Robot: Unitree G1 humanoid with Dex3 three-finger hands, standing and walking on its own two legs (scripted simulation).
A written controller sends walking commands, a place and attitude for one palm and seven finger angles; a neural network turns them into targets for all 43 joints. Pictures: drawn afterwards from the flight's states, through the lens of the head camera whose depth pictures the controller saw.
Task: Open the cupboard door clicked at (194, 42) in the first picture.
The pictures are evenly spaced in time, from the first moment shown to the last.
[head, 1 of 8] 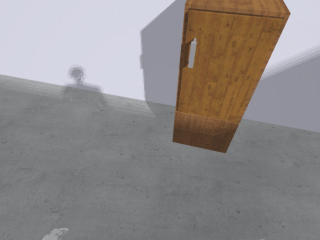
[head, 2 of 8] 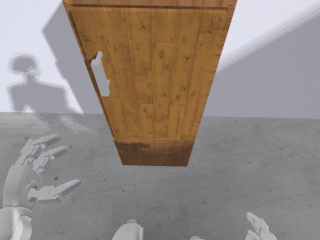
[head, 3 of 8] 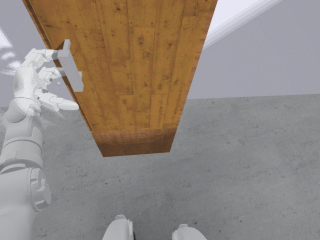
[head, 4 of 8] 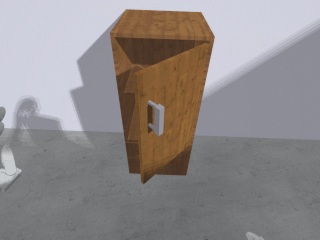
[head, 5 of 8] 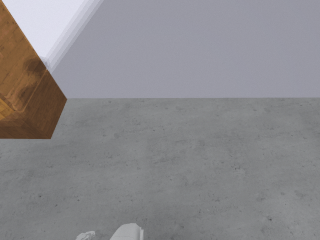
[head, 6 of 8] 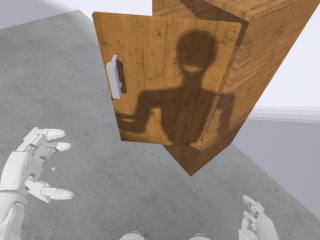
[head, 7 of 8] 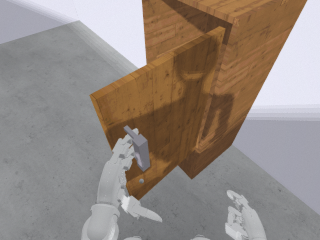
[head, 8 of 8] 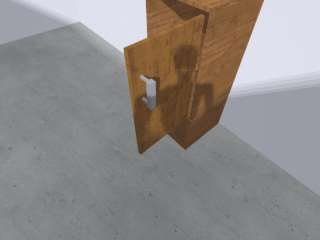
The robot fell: no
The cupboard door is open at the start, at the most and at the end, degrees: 0 94 93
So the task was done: yes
